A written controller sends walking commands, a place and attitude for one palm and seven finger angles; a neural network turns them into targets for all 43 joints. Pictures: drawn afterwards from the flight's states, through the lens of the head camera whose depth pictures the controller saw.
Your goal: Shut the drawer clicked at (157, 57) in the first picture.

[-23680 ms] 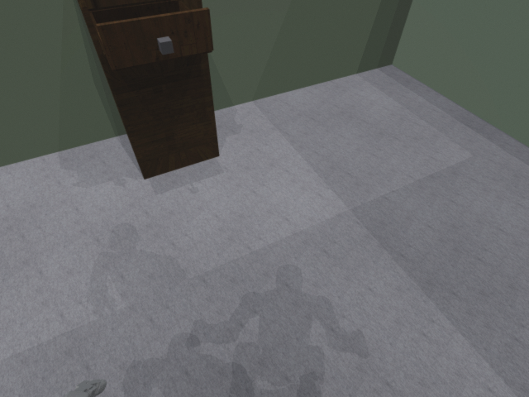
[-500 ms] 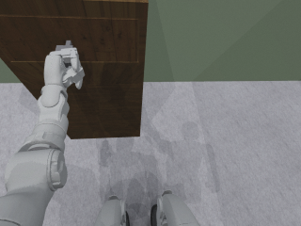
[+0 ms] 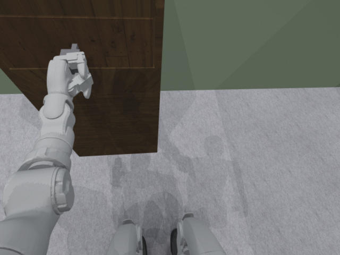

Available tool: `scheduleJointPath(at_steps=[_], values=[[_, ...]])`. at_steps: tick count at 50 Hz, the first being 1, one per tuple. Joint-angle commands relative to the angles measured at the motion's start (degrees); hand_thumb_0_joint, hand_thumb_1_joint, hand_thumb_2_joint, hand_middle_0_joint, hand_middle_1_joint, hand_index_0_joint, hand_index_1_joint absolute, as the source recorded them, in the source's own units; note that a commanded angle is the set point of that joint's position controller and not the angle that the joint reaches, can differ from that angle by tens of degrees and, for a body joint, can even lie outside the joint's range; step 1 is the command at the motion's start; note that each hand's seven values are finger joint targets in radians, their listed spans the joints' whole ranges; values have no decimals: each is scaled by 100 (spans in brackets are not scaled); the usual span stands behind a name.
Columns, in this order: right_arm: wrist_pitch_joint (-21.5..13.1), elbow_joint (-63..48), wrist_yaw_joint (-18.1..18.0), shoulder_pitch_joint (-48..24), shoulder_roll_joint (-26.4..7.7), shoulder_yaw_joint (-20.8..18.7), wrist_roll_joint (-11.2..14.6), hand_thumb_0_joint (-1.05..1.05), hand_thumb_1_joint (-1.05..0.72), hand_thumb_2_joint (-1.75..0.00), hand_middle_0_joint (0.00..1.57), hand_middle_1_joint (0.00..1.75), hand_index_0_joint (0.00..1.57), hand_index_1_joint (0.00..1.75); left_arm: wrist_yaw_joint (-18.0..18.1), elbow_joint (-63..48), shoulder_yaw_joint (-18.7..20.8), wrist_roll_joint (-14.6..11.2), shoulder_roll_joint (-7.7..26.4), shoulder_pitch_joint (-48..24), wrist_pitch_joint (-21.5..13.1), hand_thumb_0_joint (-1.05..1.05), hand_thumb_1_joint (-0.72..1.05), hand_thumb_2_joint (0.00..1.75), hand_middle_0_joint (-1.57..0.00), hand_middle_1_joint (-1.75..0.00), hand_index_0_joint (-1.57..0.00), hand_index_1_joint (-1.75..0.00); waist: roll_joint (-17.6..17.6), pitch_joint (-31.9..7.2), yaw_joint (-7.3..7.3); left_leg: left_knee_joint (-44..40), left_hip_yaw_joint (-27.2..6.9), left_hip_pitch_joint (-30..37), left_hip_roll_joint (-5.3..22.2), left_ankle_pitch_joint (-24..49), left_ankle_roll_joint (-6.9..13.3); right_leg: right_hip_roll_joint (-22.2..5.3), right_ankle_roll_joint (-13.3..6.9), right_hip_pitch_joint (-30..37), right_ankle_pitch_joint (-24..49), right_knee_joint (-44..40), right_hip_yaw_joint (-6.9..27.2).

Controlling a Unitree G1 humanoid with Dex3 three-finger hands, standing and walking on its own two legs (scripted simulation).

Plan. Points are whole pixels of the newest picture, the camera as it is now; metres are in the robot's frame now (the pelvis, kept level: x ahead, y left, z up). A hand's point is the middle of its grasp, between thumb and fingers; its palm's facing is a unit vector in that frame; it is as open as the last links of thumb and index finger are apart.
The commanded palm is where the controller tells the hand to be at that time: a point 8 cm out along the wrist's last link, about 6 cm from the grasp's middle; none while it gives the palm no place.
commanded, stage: pull the fist back off the drawer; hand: left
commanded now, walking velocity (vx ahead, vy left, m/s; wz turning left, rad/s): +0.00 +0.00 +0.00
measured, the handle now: (73, 56) +0.58 +0.19 +0.08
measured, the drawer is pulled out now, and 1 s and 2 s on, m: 0.00 0.00 0.00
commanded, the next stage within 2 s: draw the hand back to the body in 0.26 s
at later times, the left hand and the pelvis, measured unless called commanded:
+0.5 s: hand (84, 82) +0.49 +0.15 +0.09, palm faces -0.01 -1.00 -0.04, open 3.2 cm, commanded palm +0.44 +0.21 +0.10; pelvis +0.07 +0.01 +0.03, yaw -2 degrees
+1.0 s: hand (30, 113) +0.35 +0.19 +0.17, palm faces +0.14 -0.97 -0.22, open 3.3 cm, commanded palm +0.32 +0.25 +0.18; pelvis +0.08 +0.00 +0.08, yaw +1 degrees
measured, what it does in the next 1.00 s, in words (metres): rises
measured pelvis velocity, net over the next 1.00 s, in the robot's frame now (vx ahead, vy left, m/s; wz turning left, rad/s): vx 0.08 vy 0.00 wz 0.02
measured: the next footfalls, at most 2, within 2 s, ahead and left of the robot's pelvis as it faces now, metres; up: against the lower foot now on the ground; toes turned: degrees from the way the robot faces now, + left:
none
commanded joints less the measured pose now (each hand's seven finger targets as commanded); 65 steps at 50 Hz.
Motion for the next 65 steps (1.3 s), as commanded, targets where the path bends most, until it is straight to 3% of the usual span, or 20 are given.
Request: scheduleJointPath(at_steps=[1, 5, 9, 13, 18, 22, 23, 27, 30, 36, 39, 43, 44, 45, 46, 47, 51, 55, 59, 65], values=[[-55, -481, -49, 629, -993, -429, -21, 0, -90, -90, 20, 30, 20, 30, 136, -1525, 243, -152, 1283, -2422, -364, 0, 90, 90, -140, -160, -140, -160, 282, -2517, 6, -1151, -572, 1702, -52, -250, -59, 53, 138, 1374, -451, -1118, 640], [54, -571, -23, 546, -931, -452, 9, 0, -90, -90, 20, 30, 20, 30, 113, -1632, 156, -246, 987, -1796, -321, 0, 90, 90, -140, -160, -140, -160, 8, -2260, 99, -1209, -457, 1644, -53, -17, -64, 62, 158, 1637, -241, -1226, 639], [163, -658, 4, 521, -901, -503, 24, 0, -90, -90, 20, 30, 20, 30, 132, -2030, 142, -280, 814, -1138, -370, 0, 90, 90, -140, -160, -140, -160, 19, -2403, 270, -1287, -460, 2084, -29, 665, -101, 88, 129, 1835, 407, -1146, 536], [242, -622, 39, 488, -848, -546, 22, 0, -90, -90, 20, 30, 20, 30, 187, -2396, 9, -313, 578, -978, -387, 0, 90, 90, -140, -160, -140, -160, 144, -2314, 244, -1252, -433, 2397, -5, 1229, -135, 92, 132, 1809, 936, -1105, 489], [332, -684, 73, 443, -778, -600, 37, 0, -90, -90, 20, 30, 20, 30, 202, -2966, -59, -376, 360, -131, -358, 0, 90, 90, -140, -160, -140, -160, 138, -2562, 417, -1221, -402, 2824, 19, 2315, -193, 92, 128, 2159, 1818, -1036, 469], [353, -1065, 88, 261, -686, -620, 139, 0, -90, -90, 20, 30, 20, 30, 126, -4555, -4, -565, 439, 1307, -196, 0, 90, 90, -140, -160, -140, -160, 530, -3132, 845, -1478, -347, 3655, 40, 3683, -246, 85, 110, 3089, 2774, -1203, 498], [347, -1109, 85, 222, -667, -620, 163, 0, -90, -90, 20, 30, 20, 30, 108, -4911, 3, -633, 459, 1610, -126, 0, 90, 90, -140, -160, -140, -160, 361, -3139, 878, -1544, -340, 3710, 66, 3890, -242, 80, 125, 3317, 3009, -1275, 494], [266, -1209, 16, -8, -586, -600, 267, 0, -90, -90, 20, 30, 20, 30, 20, -5585, -259, -826, 84, 2670, 259, 0, 90, 90, -140, -160, -140, -160, -145, -2355, 777, -1816, -215, 3512, 75, 3745, -137, 63, 197, 3717, 3435, -1571, 490], [178, -1223, -37, -205, -585, -587, 310, 0, -90, -90, 20, 30, 20, 30, -87, -5955, -622, -900, -274, 2984, 531, 0, 90, 90, -140, -160, -140, -160, -68, -1749, 667, -2024, -244, 3645, 69, 3333, -144, 57, 216, 3526, 2992, -1812, 406], [-69, -1305, -172, -552, -565, -523, 327, 0, -90, -90, 20, 30, 20, 30, -326, -6990, -883, -1020, -337, 3446, 854, 0, 90, 90, -140, -160, -140, -160, 215, -1703, 643, -2217, -369, 4287, 66, 3458, -158, 5, 196, 3672, 2866, -2056, 359], [-166, -1315, -239, -784, -557, -477, 318, 0, -90, -90, 20, 30, 20, 30, -341, -7195, -440, -1076, 47, 3778, 978, 0, 90, 90, -140, -160, -140, -160, 74, -1576, 772, -2387, -353, 4227, 4, 3066, -157, -16, 172, 3968, 2802, -2197, 358], [-289, -1417, -281, -1072, -506, -389, 346, 0, -90, -90, 20, 30, 20, 30, -387, -7439, -288, -1153, 121, 4213, 1183, 0, 90, 90, -140, -160, -140, -160, -20, -1236, 885, -2637, -334, 4172, -41, 2640, -156, -41, 149, 4191, 2602, -2386, 335], [-167, -1428, -365, -1372, -418, -426, 304, 0, -90, -90, 20, 30, 20, 30, 238, -7776, -394, -454, 666, 4387, 1381, 0, 90, 90, -140, -160, -140, -160, 48, -1128, 1166, -2901, -274, 4282, -46, 2559, -106, -240, 102, 4550, 2428, -2708, 630], [-121, -1493, -405, -1407, -333, -382, 285, 0, -90, -90, 20, 30, 20, 30, 532, -7770, -562, -394, 273, 4719, 1569, 0, 90, 90, -140, -160, -140, -160, -184, -770, 1044, -3047, -239, 4267, -35, 2256, -105, -267, 142, 4544, 2299, -2872, 605], [-117, -1504, -424, -1458, -358, -378, 298, 0, -90, -90, 20, 30, 20, 30, 661, -7921, -561, -389, 260, 4832, 1669, 0, 90, 90, -140, -160, -140, -160, -320, -652, 1067, -3128, -270, 4219, -25, 2123, -101, -261, 143, 4613, 2174, -2964, 606], [-92, -1466, -430, -1480, -328, -339, 283, 0, -90, -90, 20, 30, 20, 30, 760, -7938, -755, -301, 61, 5011, 1752, 0, 90, 90, -140, -160, -140, -160, -46, -552, 1049, -3243, -258, 4389, -19, 2138, -104, -280, 127, 4692, 2141, -3024, 604], [-77, -1397, -461, -1618, -332, -286, 244, 0, -90, -90, 20, 30, 20, 30, 1075, -8437, -651, -173, 217, 5365, 1937, 0, 90, 90, -140, -160, -140, -160, 23, -298, 1073, -3587, -292, 4825, 19, 2152, -94, -250, 109, 4934, 2023, -3379, 558], [-146, -1323, -490, -1746, -313, -248, 200, 0, -90, -90, 20, 30, 20, 30, 1259, -8796, -591, -88, 253, 5368, 1971, 0, 90, 90, -140, -160, -140, -160, -130, 3, 1058, -3923, -320, 5101, 20, 1841, -81, -229, 122, 4992, 1663, -3695, 546], [-276, -1243, -479, -1821, -287, -237, 174, 0, -90, -90, 20, 30, 20, 30, 1342, -9157, -470, -52, 318, 5602, 1909, 0, 90, 90, -140, -160, -140, -160, 200, 111, 1122, -4178, -374, 5338, 16, 1725, -102, -222, 89, 5143, 1422, -3889, 541], [-432, -1178, -410, -1863, -258, -278, 127, 0, -90, -90, 20, 30, 20, 30, 1343, -9595, -70, -91, 441, 6684, 1802, 0, 90, 90, -140, -160, -140, -160, -116, 171, 1251, -4295, -332, 5382, 22, 2022, -94, -234, 105, 5483, 1726, -4002, 533]])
